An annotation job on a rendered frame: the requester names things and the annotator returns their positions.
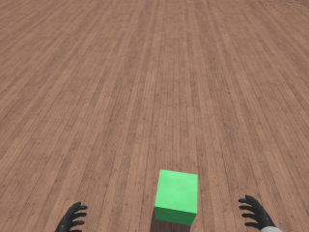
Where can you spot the right robot hand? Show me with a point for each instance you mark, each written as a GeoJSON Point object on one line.
{"type": "Point", "coordinates": [261, 216]}

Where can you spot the left robot hand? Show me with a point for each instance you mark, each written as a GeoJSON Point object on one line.
{"type": "Point", "coordinates": [66, 223]}

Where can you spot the carton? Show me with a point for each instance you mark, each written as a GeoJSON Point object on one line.
{"type": "Point", "coordinates": [176, 197]}

